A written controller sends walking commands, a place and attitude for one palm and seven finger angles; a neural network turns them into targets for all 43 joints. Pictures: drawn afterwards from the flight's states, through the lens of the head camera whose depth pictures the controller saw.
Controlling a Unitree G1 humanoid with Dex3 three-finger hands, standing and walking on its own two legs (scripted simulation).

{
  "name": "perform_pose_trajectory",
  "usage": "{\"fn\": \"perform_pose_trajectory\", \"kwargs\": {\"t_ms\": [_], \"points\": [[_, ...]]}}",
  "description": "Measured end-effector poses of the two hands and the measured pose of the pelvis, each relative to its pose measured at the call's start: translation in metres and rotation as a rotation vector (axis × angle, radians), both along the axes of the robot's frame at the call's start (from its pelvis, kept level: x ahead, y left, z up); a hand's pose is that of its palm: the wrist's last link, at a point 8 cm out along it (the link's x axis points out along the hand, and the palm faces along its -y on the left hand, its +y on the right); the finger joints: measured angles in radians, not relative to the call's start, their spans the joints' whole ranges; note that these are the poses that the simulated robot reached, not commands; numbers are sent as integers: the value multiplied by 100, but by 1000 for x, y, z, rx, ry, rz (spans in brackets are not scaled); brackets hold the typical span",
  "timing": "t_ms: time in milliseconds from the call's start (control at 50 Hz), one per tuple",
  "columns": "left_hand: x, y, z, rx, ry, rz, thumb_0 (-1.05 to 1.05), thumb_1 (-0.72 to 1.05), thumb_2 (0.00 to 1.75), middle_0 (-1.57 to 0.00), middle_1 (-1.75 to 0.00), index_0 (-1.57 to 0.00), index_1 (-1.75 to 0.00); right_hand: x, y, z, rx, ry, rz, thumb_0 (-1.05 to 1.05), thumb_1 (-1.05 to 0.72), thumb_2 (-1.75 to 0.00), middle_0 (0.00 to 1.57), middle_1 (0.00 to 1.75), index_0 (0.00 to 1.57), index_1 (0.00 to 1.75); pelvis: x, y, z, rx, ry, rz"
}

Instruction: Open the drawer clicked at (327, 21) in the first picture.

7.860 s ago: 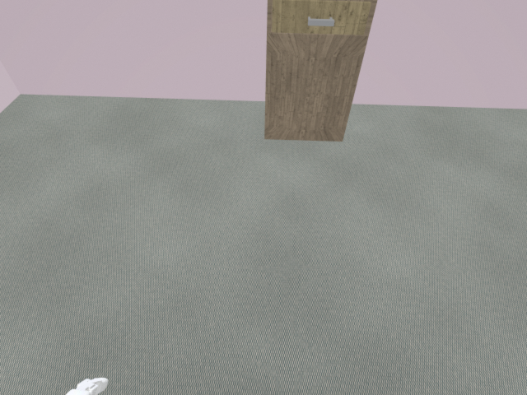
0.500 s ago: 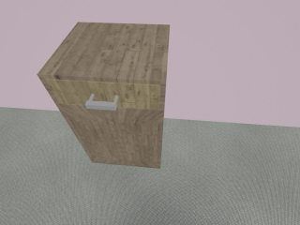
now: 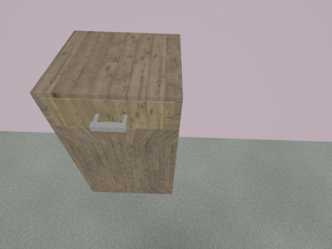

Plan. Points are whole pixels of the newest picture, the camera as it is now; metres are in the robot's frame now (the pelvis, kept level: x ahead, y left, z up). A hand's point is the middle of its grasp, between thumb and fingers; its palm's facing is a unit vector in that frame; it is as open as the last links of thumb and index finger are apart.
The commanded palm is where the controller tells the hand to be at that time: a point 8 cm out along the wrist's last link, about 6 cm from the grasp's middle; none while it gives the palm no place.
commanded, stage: come to a stop and stand still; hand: left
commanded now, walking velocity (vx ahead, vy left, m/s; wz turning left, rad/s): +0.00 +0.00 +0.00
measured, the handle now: (109, 122) +0.51 +0.23 -0.06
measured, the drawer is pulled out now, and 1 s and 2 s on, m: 0.00 0.00 0.00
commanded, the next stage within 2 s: look again from close up in 0.08 s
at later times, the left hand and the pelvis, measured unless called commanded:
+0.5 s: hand out of the picture -0.01 +0.17 -0.18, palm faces +0.02 -0.98 -0.22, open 7.3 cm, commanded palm none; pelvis -0.02 +0.00 -0.01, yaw +0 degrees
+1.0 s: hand (92, 236) +0.16 +0.18 -0.04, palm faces -0.02 -0.66 -0.75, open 7.6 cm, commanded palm +0.10 +0.20 -0.04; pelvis -0.04 -0.02 -0.02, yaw +0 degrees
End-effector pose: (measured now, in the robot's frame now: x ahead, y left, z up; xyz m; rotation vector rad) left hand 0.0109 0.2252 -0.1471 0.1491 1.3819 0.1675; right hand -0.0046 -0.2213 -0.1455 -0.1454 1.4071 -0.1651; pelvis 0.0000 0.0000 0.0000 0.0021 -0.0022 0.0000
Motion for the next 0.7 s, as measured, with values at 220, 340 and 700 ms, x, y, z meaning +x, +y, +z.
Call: {"fn": "perform_pose_trajectory", "kwargs": {"t_ms": [220,340,700], "points": [[1,-2,1,15,-8,-15,0,93,90,-20,-30,-20,-30,-26,11,-3,39,58,-20,1,-91,-90,20,30,20,30,-1,-1,0,-8,6,3],[-14,1,0,20,-5,-24,0,92,90,-20,-30,-20,-30,-19,12,-11,45,-9,10,1,-91,-90,20,30,20,30,-10,2,-7,-8,1,6],[-47,-22,1,-12,36,-2,0,91,90,-20,-30,-20,-30,-23,-7,-11,45,-25,27,1,-91,-90,20,30,20,30,-19,-12,-5,9,-13,-5]]}}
